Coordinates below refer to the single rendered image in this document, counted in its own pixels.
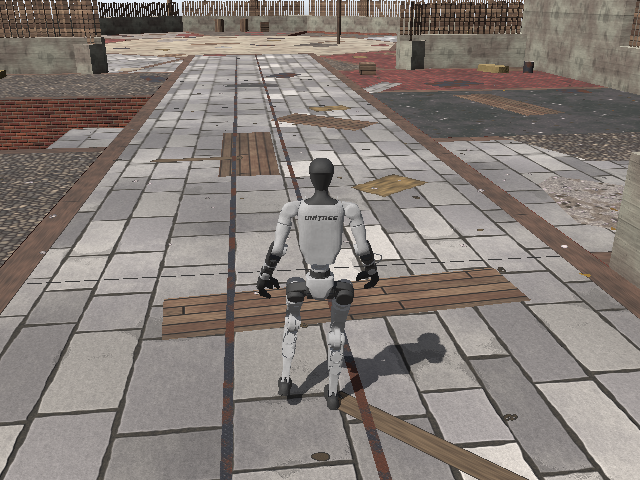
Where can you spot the left robot hand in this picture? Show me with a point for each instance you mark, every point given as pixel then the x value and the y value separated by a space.
pixel 261 284

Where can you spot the robot left forearm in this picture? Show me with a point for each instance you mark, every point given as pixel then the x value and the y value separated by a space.
pixel 269 265

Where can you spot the robot right upper arm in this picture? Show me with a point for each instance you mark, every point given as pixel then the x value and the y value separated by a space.
pixel 352 211

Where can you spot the right robot hand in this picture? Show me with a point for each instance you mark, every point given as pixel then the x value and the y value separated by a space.
pixel 372 283

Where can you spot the robot right forearm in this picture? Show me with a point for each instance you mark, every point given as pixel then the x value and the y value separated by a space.
pixel 369 261

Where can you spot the right robot thigh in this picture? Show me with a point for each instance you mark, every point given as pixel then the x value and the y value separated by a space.
pixel 343 297

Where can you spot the robot head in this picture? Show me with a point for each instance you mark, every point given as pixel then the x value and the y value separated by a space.
pixel 321 171

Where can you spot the robot left upper arm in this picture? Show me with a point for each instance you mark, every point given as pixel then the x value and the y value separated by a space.
pixel 288 211

